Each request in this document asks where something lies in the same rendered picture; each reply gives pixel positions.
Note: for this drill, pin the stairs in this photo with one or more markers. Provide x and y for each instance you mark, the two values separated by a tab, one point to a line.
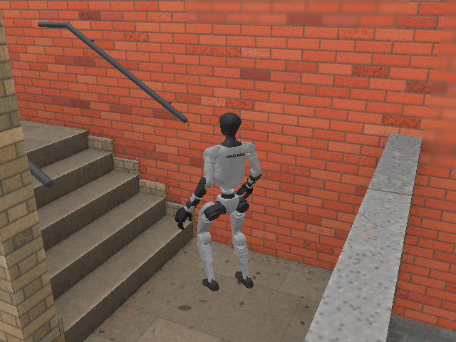
102	237

